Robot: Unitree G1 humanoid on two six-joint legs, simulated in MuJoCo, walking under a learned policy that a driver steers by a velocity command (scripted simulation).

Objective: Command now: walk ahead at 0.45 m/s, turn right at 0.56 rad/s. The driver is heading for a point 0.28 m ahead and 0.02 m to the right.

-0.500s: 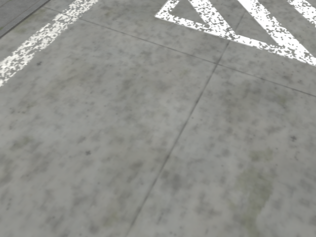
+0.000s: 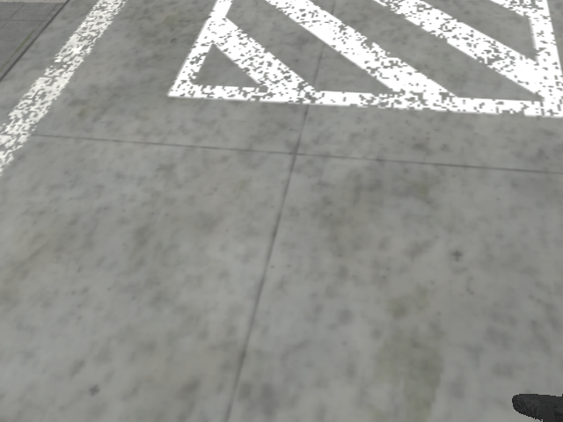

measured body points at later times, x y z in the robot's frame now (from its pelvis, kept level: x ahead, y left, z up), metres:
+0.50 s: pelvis +0.21 +0.03 -0.01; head +0.24 +0.02 +0.44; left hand +0.39 +0.28 -0.12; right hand +0.27 -0.24 -0.15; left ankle +0.26 +0.14 -0.75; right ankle +0.24 -0.11 -0.74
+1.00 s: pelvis +0.27 +0.01 -0.01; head +0.28 +0.01 +0.43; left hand +0.42 +0.25 -0.14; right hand +0.31 -0.28 -0.15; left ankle +0.26 +0.14 -0.75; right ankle +0.24 -0.11 -0.75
